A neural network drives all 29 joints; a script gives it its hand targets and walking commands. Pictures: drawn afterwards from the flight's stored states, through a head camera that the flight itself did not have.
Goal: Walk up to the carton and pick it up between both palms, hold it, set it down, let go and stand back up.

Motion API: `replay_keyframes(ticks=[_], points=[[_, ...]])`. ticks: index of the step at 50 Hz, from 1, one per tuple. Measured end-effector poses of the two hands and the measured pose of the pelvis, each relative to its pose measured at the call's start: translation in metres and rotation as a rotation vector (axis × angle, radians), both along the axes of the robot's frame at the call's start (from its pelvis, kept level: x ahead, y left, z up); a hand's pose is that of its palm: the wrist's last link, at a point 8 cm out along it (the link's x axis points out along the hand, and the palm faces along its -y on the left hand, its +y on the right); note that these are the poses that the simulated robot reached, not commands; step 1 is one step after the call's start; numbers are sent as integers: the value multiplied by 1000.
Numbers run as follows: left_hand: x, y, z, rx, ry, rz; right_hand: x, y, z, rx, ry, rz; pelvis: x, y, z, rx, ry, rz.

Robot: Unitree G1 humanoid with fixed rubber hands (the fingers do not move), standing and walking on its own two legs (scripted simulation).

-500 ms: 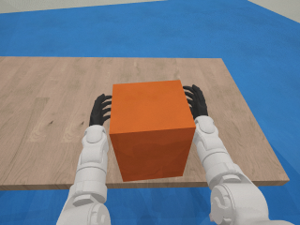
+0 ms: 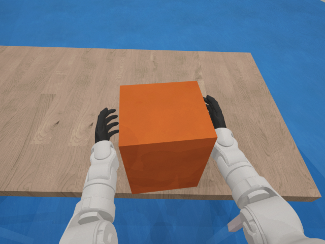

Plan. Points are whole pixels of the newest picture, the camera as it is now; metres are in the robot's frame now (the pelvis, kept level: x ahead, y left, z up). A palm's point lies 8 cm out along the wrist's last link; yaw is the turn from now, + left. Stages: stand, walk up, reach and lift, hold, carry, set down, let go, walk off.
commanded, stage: set down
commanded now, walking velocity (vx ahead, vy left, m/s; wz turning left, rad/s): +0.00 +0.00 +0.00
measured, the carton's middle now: (162, 141) +0.36 +0.03 +0.03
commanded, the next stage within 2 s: none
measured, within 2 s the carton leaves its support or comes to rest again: neither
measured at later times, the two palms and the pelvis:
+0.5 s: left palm (81, 163) +0.28 +0.22 +0.04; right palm (237, 149) +0.33 -0.16 +0.06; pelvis -0.01 +0.00 +0.00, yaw +0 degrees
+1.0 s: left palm (71, 192) +0.21 +0.22 +0.05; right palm (250, 193) +0.23 -0.17 +0.03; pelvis -0.03 +0.00 +0.00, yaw +0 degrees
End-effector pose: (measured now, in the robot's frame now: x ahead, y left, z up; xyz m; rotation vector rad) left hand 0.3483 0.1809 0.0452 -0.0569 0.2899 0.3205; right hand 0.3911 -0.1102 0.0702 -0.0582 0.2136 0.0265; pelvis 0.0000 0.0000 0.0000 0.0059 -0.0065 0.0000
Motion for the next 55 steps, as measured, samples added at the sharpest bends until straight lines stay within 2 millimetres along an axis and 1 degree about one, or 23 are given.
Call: replay_keyframes(ticks=[6, 12, 16, 20, 25, 29, 33, 40, 46, 55], points=[[-4, 3, 3, 5, -5, 2, -6, -7, -8, 8, 18, -14, -1, -2, 0, 0, -1, -2], [-16, 10, 2, 13, -1, 3, -19, -27, -14, 9, 14, -46, -3, -4, 0, -1, -3, -3], [-30, 18, 4, 13, -20, 20, -30, -39, -12, 24, -20, -59, -5, -4, 0, -1, -6, -3], [-46, 27, -1, 20, 0, 27, -42, -47, -11, 15, -27, -49, -9, -4, 0, -2, -12, -3], [-69, 38, -1, 40, -10, 43, -62, -47, -13, 28, -34, -23, -14, -3, 0, -3, -19, -3], [-84, 43, -3, 55, -7, 43, -77, -44, -19, 43, -21, -3, -19, -2, 0, -4, -26, -4], [-96, 42, -2, 68, -15, 31, -95, -45, -27, 69, 0, -5, -23, -1, -1, -5, -31, -4], [-115, 38, -5, 64, -1, 14, -125, -53, -32, 95, 1, -25, -26, -1, -1, -6, -35, -4], [-131, 38, 1, 70, -22, 17, -148, -59, -34, 96, 2, -24, -25, -1, -1, -5, -34, -4], [-147, 37, -3, 73, 1, 7, -174, -68, -38, 97, 23, -39, -25, -1, -1, -5, -34, -4]])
